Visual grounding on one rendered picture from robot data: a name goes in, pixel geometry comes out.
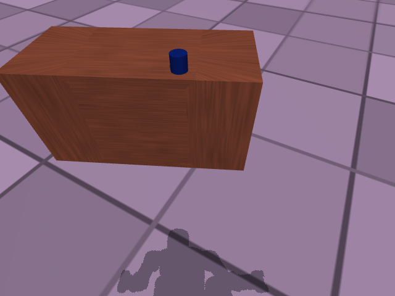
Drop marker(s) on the can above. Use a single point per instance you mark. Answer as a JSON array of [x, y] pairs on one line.
[[178, 61]]

